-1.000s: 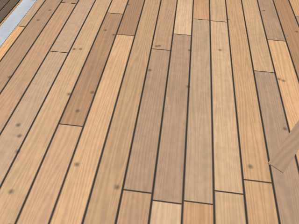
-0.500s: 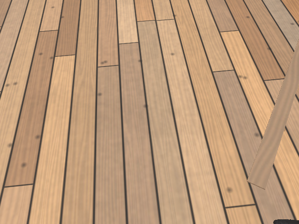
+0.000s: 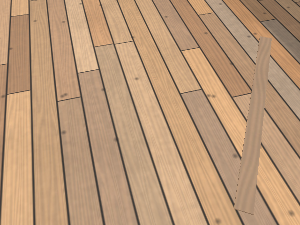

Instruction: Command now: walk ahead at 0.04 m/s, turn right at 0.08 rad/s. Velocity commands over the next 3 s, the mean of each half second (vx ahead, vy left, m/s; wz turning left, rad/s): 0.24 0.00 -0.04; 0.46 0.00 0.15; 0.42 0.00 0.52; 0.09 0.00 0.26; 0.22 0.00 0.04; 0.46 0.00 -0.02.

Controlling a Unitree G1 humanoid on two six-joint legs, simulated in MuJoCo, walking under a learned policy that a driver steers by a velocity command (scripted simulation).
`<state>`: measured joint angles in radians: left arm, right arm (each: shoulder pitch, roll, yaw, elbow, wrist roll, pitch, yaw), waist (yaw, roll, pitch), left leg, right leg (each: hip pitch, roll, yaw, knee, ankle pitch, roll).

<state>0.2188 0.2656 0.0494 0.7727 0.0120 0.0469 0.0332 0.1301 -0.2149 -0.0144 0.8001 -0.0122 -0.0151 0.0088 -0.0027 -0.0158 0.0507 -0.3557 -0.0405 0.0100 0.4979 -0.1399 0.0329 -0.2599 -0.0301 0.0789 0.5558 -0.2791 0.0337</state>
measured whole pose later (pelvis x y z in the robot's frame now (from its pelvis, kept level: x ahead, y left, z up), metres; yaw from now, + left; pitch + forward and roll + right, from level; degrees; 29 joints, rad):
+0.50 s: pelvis +0.13 +0.00 +0.01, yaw +0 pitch +1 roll +0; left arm 0.24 0.28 0.06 0.78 -0.02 -0.08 0.00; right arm 0.35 -0.26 -0.04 0.92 0.01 -0.08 0.02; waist -0.04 -0.02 -0.01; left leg -0.11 -0.03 0.01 0.36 -0.27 0.05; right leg -0.52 -0.06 0.01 1.04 -0.31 -0.02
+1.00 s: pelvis +0.38 -0.07 +0.01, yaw +7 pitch +0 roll -2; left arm 0.29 0.25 0.06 0.85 0.02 -0.11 -0.02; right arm 0.23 -0.31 -0.07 0.87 0.03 -0.03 -0.01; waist 0.03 0.05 0.03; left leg -0.64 0.10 -0.09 1.08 -0.17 0.02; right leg -0.12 0.04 -0.15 0.29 -0.17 -0.06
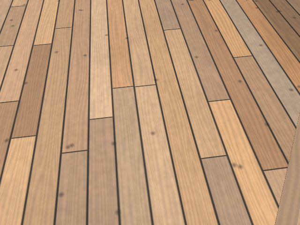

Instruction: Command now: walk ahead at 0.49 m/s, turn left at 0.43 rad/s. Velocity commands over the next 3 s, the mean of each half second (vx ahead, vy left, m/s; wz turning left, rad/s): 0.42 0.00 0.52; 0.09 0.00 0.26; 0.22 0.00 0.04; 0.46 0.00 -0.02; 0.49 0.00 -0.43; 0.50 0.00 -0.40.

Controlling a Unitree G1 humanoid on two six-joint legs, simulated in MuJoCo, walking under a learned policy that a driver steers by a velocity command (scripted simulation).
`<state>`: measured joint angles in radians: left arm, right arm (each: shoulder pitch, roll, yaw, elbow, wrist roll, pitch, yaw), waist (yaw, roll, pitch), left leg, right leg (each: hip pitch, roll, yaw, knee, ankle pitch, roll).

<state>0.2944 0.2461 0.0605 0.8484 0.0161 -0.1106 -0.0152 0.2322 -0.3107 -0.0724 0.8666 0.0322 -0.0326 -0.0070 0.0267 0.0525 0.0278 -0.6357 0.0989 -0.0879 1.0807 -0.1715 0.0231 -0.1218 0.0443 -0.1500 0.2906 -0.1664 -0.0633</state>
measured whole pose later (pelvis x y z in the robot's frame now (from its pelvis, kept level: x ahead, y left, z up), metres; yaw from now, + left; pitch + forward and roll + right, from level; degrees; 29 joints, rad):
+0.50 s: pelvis +0.26 +0.07 -0.01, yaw +17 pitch +2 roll -1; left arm 0.13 0.31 0.06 0.76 0.00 -0.08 0.02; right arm 0.19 -0.30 -0.08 0.72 0.01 -0.03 0.02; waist -0.01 -0.02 0.09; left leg -0.34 -0.10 -0.01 0.45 -0.13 0.11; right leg -0.53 -0.07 0.06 1.19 -0.41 0.05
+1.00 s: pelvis +0.39 +0.07 -0.01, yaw +25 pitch +1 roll +0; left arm 0.12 0.22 0.02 0.79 0.02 -0.03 -0.01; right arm 0.19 -0.26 -0.04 0.79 -0.01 0.05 -0.02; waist -0.01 0.02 0.02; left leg -0.22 -0.02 -0.08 0.54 -0.32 -0.01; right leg -0.35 0.01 0.00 0.53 -0.19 -0.01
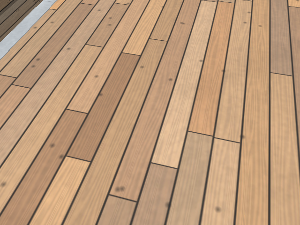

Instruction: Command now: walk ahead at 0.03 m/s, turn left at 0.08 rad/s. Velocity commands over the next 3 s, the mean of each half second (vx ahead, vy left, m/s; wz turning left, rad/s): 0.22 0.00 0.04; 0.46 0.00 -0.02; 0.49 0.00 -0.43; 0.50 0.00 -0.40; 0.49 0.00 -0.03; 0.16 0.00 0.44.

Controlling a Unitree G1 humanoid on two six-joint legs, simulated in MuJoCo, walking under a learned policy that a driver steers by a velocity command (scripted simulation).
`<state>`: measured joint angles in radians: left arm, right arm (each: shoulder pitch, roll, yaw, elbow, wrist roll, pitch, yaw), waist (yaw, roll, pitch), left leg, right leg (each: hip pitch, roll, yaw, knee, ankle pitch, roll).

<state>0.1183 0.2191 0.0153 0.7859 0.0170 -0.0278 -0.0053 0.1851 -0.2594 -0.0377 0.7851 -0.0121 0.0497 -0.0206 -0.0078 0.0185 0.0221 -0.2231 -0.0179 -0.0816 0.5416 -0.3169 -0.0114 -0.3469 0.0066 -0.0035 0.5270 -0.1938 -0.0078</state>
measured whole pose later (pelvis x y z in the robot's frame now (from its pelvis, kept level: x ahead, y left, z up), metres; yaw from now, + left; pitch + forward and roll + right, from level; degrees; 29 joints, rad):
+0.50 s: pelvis +0.11 -0.02 +0.01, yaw +0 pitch +1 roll +0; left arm 0.33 0.26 0.05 0.92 -0.01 -0.10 -0.03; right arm 0.27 -0.27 -0.06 0.82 0.03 -0.07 -0.01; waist 0.03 0.02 0.00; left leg -0.46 0.02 -0.02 1.12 -0.37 0.03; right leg -0.13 0.04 0.00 0.43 -0.31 -0.05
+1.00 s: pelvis +0.34 +0.05 +0.01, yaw -2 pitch +0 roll +1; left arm 0.22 0.31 0.06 0.87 -0.02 -0.07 0.00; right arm 0.28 -0.25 -0.05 0.85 -0.01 -0.09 0.03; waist -0.02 -0.05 0.02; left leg -0.17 -0.06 0.06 0.31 -0.14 0.07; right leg -0.60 -0.11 0.04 1.08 -0.22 -0.02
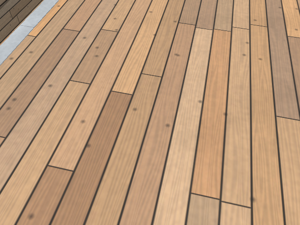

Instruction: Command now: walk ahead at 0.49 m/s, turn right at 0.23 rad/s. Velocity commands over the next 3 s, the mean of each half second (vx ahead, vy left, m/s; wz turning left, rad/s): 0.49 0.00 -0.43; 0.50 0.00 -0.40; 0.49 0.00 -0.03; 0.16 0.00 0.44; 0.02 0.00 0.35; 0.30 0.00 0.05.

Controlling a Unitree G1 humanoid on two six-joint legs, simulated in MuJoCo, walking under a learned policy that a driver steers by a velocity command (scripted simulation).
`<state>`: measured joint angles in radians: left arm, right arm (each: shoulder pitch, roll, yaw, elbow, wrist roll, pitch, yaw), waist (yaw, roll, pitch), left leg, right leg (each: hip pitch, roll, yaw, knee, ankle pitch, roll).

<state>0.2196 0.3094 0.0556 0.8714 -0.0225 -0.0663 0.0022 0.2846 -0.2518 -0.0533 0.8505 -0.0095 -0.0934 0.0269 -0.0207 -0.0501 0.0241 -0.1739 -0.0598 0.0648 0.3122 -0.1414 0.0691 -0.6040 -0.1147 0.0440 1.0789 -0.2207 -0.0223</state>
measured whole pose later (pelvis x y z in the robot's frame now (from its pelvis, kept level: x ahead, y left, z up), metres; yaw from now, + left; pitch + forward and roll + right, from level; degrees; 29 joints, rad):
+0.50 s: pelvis +0.28 -0.09 -0.01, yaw -16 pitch +2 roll +0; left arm 0.24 0.28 0.07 0.74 -0.01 -0.06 -0.03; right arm 0.20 -0.29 -0.04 0.81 0.00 -0.11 0.00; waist 0.01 0.01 0.05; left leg -0.47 0.07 -0.04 1.17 -0.35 0.00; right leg -0.33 0.09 0.01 0.46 -0.16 -0.10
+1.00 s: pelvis +0.58 -0.12 +0.00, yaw -27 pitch +1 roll +1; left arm 0.28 0.29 0.05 0.73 -0.01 -0.05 0.00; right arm 0.26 -0.26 -0.05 0.80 -0.01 -0.10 0.03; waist -0.02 -0.04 0.01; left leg -0.27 -0.05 0.02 0.42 -0.17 0.05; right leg -0.49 -0.02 0.06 1.12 -0.34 -0.03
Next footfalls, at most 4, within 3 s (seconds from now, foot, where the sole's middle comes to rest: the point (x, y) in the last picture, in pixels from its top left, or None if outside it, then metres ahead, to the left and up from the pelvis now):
0.34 right None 0.35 -0.17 -0.78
0.82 left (162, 187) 0.68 -0.06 -0.78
1.34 right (228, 162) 0.82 -0.41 -0.78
1.82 left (198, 121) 1.09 -0.29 -0.78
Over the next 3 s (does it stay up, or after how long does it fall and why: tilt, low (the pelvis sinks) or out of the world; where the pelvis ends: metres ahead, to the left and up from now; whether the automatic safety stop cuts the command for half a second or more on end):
stays up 1.06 -0.42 0.00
